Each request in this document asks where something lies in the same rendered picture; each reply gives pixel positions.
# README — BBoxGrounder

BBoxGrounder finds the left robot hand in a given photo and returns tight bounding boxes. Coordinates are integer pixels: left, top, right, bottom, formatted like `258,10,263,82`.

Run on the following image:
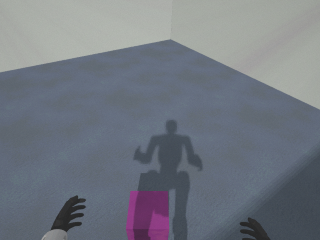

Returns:
51,195,86,232

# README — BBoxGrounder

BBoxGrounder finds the right robot hand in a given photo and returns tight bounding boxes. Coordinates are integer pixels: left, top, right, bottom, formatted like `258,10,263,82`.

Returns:
240,217,270,240

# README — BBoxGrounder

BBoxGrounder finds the carton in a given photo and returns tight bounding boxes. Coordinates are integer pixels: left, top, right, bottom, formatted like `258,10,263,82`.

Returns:
126,191,169,240

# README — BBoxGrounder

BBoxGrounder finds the robot left forearm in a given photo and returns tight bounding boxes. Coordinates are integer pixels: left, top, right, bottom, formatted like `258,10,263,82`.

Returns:
41,229,68,240

